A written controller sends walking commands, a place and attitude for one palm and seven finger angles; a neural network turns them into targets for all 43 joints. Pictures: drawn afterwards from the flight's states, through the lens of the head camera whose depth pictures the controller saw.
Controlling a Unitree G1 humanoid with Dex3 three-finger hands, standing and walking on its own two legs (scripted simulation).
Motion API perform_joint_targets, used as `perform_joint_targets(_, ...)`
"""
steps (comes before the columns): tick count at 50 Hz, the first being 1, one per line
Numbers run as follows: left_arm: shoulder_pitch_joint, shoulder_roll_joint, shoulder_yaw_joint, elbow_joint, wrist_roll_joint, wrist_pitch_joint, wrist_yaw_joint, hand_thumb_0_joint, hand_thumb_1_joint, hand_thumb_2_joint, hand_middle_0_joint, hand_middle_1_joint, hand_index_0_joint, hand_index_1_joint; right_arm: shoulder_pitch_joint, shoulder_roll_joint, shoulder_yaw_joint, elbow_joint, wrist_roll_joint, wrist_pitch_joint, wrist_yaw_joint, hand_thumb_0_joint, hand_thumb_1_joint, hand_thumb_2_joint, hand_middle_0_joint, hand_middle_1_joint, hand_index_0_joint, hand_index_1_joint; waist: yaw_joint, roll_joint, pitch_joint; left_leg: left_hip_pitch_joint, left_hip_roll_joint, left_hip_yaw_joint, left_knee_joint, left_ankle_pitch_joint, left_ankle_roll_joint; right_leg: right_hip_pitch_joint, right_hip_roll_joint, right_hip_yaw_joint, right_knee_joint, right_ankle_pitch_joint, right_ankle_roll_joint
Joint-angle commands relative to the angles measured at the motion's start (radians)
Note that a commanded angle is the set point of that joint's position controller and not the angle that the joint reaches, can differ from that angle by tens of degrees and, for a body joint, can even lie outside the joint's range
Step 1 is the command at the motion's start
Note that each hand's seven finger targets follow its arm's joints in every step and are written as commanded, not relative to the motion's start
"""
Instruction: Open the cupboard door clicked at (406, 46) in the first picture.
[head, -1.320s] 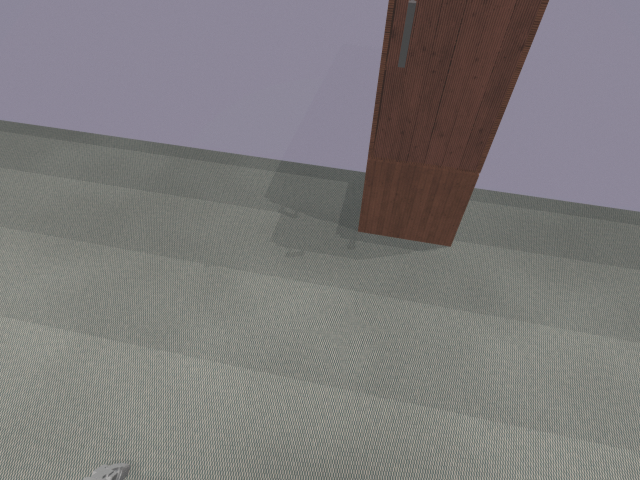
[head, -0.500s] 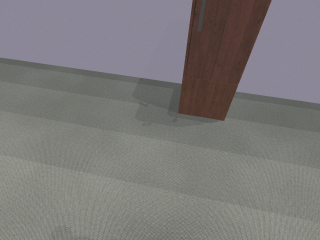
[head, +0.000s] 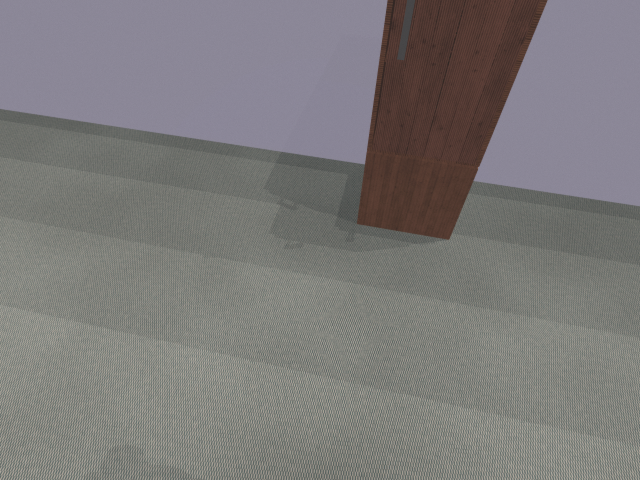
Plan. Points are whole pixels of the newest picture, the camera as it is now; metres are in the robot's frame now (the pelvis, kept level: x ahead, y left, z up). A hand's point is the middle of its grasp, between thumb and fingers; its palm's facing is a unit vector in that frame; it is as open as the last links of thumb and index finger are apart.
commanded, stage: look at it before walking up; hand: left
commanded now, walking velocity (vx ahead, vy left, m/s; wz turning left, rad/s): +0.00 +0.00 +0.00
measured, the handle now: (406, 25) +1.23 -0.17 +0.08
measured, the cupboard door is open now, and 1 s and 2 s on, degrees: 0 0 0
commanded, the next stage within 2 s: walk to a spot facing it in 0.12 s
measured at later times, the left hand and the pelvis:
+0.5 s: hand out of the picture +0.06 +0.21 -0.17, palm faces -0.11 -0.96 -0.26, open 7.4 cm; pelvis +0.02 -0.01 -0.01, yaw -8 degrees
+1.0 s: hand out of the picture +0.15 +0.13 -0.17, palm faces -0.25 -0.95 -0.19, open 7.4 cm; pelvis +0.16 -0.06 -0.01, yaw -21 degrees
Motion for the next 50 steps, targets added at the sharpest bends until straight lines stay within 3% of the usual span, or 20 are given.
perform_joint_targets(1,-0.036,0.207,0.038,-0.060,-0.004,-0.027,0.011,0.000,0.900,0.900,-0.200,-0.300,-0.200,-0.300,-0.047,-0.207,-0.035,-0.066,-0.002,-0.022,-0.014,0.000,-0.900,-0.900,0.200,0.300,0.200,0.300,0.004,0.006,-0.076,0.019,0.122,-0.091,-0.054,0.169,0.029,0.016,-0.113,0.091,-0.062,0.165,-0.036)
perform_joint_targets(11,-0.036,0.208,0.039,-0.056,-0.003,-0.025,0.010,0.000,0.900,0.900,-0.200,-0.300,-0.200,-0.300,-0.050,-0.210,-0.035,-0.065,-0.002,-0.022,-0.015,0.000,-0.900,-0.900,0.200,0.300,0.200,0.300,0.005,0.013,-0.067,0.020,0.123,-0.092,-0.065,0.158,0.029,0.016,-0.111,0.091,-0.071,0.145,-0.033)
perform_joint_targets(13,0.008,0.117,0.023,-0.038,-0.004,-0.009,0.012,0.000,0.900,0.900,-0.200,-0.300,-0.200,-0.300,0.001,-0.120,-0.016,-0.046,-0.009,-0.010,-0.014,0.000,-0.900,-0.900,0.200,0.300,0.200,0.300,0.002,0.003,-0.078,0.039,0.124,-0.057,-0.038,0.103,0.011,-0.001,-0.099,0.097,-0.055,0.102,-0.024)
perform_joint_targets(17,0.030,0.095,0.031,-0.069,-0.002,0.021,0.009,0.000,0.900,0.900,-0.200,-0.300,-0.200,-0.300,0.037,-0.098,-0.025,-0.068,-0.008,0.007,-0.024,0.000,-0.900,-0.900,0.200,0.300,0.200,0.300,-0.003,0.019,-0.012,0.012,0.146,-0.029,-0.004,0.065,0.011,-0.103,-0.074,0.116,0.011,0.132,-0.021)
perform_joint_targets(19,0.058,0.090,0.040,-0.090,0.003,0.028,-0.002,0.000,0.900,0.900,-0.200,-0.300,-0.200,-0.300,0.061,-0.124,-0.040,-0.087,-0.011,0.012,-0.026,0.000,-0.900,-0.900,0.200,0.300,0.200,0.300,-0.002,0.049,-0.014,0.025,0.183,-0.057,-0.028,-0.114,0.033,-0.159,-0.033,0.102,0.067,-0.039,-0.024)
perform_joint_targets(21,0.067,0.066,0.049,-0.118,0.007,0.033,-0.017,0.000,0.900,0.900,-0.200,-0.300,-0.200,-0.300,0.074,-0.161,-0.061,-0.108,-0.015,0.012,-0.025,0.000,-0.900,-0.900,0.200,0.300,0.200,0.300,-0.008,0.151,0.035,0.005,0.270,-0.155,-0.127,-0.341,0.089,-0.260,0.034,0.033,0.221,-0.197,-0.014)
perform_joint_targets(23,0.038,0.047,0.061,-0.160,0.008,0.033,-0.026,0.000,0.900,0.900,-0.200,-0.300,-0.200,-0.300,0.087,-0.169,-0.076,-0.126,-0.014,0.000,-0.024,0.000,-0.900,-0.900,0.200,0.300,0.200,0.300,-0.020,0.210,0.066,-0.002,0.380,-0.218,-0.201,-0.333,0.170,-0.350,0.003,-0.005,0.463,-0.290,-0.002)
perform_joint_targets(24,0.032,0.047,0.066,-0.174,0.009,0.029,-0.032,0.000,0.900,0.900,-0.200,-0.300,-0.200,-0.300,0.093,-0.162,-0.077,-0.131,-0.013,-0.008,-0.023,0.000,-0.900,-0.900,0.200,0.300,0.200,0.300,-0.016,0.183,0.056,0.034,0.392,-0.206,-0.187,-0.295,0.181,-0.384,-0.026,0.010,0.476,-0.302,-0.004)
perform_joint_targets(26,0.056,0.008,0.071,-0.181,0.009,0.019,-0.041,0.000,0.900,0.900,-0.200,-0.300,-0.200,-0.300,0.080,-0.138,-0.082,-0.138,-0.020,-0.015,-0.023,0.000,-0.900,-0.900,0.200,0.300,0.200,0.300,0.003,0.154,0.056,0.001,0.376,-0.099,-0.124,-0.191,0.154,-0.314,-0.054,-0.018,0.406,-0.290,-0.007)
perform_joint_targets(28,0.200,-0.017,0.075,-0.142,0.008,0.006,-0.045,0.000,0.900,0.900,-0.200,-0.300,-0.200,-0.300,0.045,-0.120,-0.081,-0.145,-0.021,-0.013,-0.021,0.000,-0.900,-0.900,0.200,0.300,0.200,0.300,0.069,0.099,0.004,-0.096,0.305,0.034,0.073,-0.147,0.088,-0.080,-0.019,-0.075,0.214,-0.175,-0.012)
perform_joint_targets(29,0.316,0.012,0.084,-0.101,0.012,-0.003,-0.038,0.000,0.900,0.900,-0.200,-0.300,-0.200,-0.300,0.035,-0.092,-0.077,-0.153,-0.018,-0.011,-0.016,0.000,-0.900,-0.900,0.200,0.300,0.200,0.300,0.116,-0.023,-0.033,-0.209,0.229,0.110,0.275,-0.230,0.040,0.083,-0.003,-0.065,0.089,-0.096,-0.024)
perform_joint_targets(30,0.412,0.129,0.108,-0.080,0.023,-0.023,-0.020,0.000,0.900,0.900,-0.200,-0.300,-0.200,-0.300,0.034,0.000,-0.058,-0.194,-0.008,-0.009,-0.008,0.000,-0.900,-0.900,0.200,0.300,0.200,0.300,0.145,-0.383,-0.019,-0.508,0.089,0.210,0.644,-0.407,-0.029,0.210,-0.254,0.377,-0.115,-0.220,-0.108)
perform_joint_targets(31,0.463,0.157,0.110,-0.082,0.003,-0.028,0.000,0.000,0.900,0.900,-0.200,-0.300,-0.200,-0.300,-0.050,-0.003,-0.051,-0.252,-0.015,-0.020,-0.002,0.000,-0.900,-0.900,0.200,0.300,0.200,0.300,0.160,-0.353,0.010,-0.625,0.056,0.098,0.792,-0.416,-0.029,0.171,-0.369,0.663,-0.221,-0.156,-0.192)
perform_joint_targets(32,0.424,0.134,0.110,-0.096,-0.001,-0.031,0.008,0.000,0.900,0.900,-0.200,-0.300,-0.200,-0.300,-0.060,-0.020,-0.061,-0.254,-0.016,-0.026,0.000,0.000,-0.900,-0.900,0.200,0.300,0.200,0.300,0.127,-0.207,0.035,-0.641,0.102,0.018,0.808,-0.309,-0.020,0.168,-0.357,0.584,-0.202,-0.154,-0.227)
perform_joint_targets(34,0.337,0.072,0.099,-0.114,0.001,-0.045,0.008,0.000,0.900,0.900,-0.200,-0.300,-0.200,-0.300,-0.053,-0.012,-0.065,-0.229,-0.016,-0.036,0.003,0.000,-0.900,-0.900,0.200,0.300,0.200,0.300,0.083,-0.102,0.047,-0.607,0.137,0.014,0.826,-0.185,-0.024,0.092,-0.301,0.527,-0.179,-0.131,-0.232)
perform_joint_targets(36,0.303,0.030,0.086,-0.124,0.006,-0.057,0.005,0.000,0.900,0.900,-0.200,-0.300,-0.200,-0.300,-0.014,0.016,-0.065,-0.208,-0.021,-0.030,0.007,0.000,-0.900,-0.900,0.200,0.300,0.200,0.300,0.042,-0.031,0.040,-0.551,0.140,0.025,0.781,-0.102,-0.046,0.043,-0.249,0.387,-0.160,0.044,-0.208)
perform_joint_targets(38,0.321,0.022,0.085,-0.110,0.006,-0.067,0.005,0.000,0.900,0.900,-0.200,-0.300,-0.200,-0.300,0.011,0.040,-0.065,-0.204,-0.019,-0.021,0.008,0.000,-0.900,-0.900,0.200,0.300,0.200,0.300,0.028,-0.039,0.026,-0.542,0.134,0.042,0.750,-0.059,-0.060,0.045,-0.218,0.312,-0.148,0.173,-0.198)
perform_joint_targets(41,0.361,0.003,0.081,-0.089,0.006,-0.073,0.007,0.000,0.900,0.900,-0.200,-0.300,-0.200,-0.300,-0.009,0.060,-0.067,-0.220,-0.018,-0.017,0.013,0.000,-0.900,-0.900,0.200,0.300,0.200,0.300,0.031,-0.071,0.029,-0.573,0.123,0.051,0.713,0.001,-0.070,0.073,-0.183,0.274,-0.145,0.265,-0.184)
perform_joint_targets(47,0.397,-0.013,0.081,-0.068,0.013,-0.074,0.021,0.000,0.900,0.900,-0.200,-0.300,-0.200,-0.300,-0.140,0.080,-0.062,-0.284,-0.014,-0.029,0.020,0.000,-0.900,-0.900,0.200,0.300,0.200,0.300,0.065,-0.101,0.053,-0.603,0.111,0.070,0.539,0.019,-0.064,0.149,-0.178,0.284,-0.121,0.368,-0.189)
perform_joint_targets(50,0.374,-0.001,0.085,-0.073,0.017,-0.066,0.027,0.000,0.900,0.900,-0.200,-0.300,-0.200,-0.300,-0.165,0.089,-0.057,-0.304,-0.009,-0.041,0.022,0.000,-0.900,-0.900,0.200,0.300,0.200,0.300,0.070,-0.137,0.063,-0.470,0.089,0.083,0.375,-0.012,-0.045,0.109,-0.179,0.284,-0.085,0.435,-0.172)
